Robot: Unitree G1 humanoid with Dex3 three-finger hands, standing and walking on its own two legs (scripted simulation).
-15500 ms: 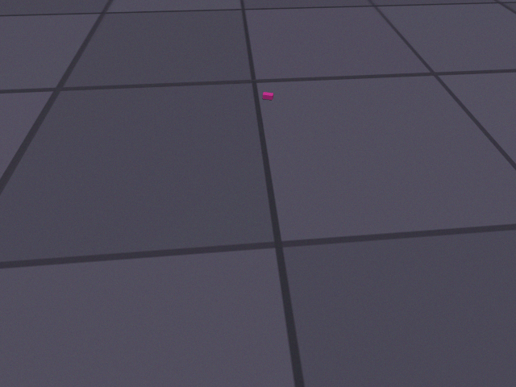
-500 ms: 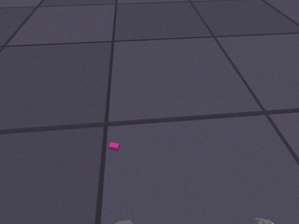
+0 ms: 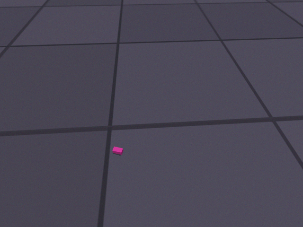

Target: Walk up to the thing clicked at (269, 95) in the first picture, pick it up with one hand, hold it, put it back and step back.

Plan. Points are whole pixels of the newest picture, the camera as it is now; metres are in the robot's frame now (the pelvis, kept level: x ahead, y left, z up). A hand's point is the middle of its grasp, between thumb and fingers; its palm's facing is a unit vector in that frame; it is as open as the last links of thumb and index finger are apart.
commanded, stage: walk up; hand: left
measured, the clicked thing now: (117, 150) +0.76 +0.26 -0.76
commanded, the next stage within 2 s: stand in 0.36 s
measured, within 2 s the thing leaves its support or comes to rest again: neither
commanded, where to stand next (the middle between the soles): +0.37 +0.04 m, yaw -2 degrees
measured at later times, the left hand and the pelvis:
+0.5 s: hand out of the picture +0.10 +0.25 -0.15, palm faces -0.01 -0.94 -0.34, open 7.4 cm; pelvis +0.00 +0.00 +0.01, yaw -1 degrees
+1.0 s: hand out of the picture +0.06 +0.25 -0.15, palm faces -0.06 -0.94 -0.34, open 7.4 cm; pelvis -0.02 +0.00 +0.01, yaw -1 degrees
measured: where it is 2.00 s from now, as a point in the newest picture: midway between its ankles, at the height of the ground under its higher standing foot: outside the picture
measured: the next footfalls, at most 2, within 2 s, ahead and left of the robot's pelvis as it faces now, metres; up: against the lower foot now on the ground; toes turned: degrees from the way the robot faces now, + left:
right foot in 1.98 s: +0.28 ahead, -0.11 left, +0.00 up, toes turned -5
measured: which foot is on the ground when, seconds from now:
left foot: down 0.00-1.00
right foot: down 0.00-1.00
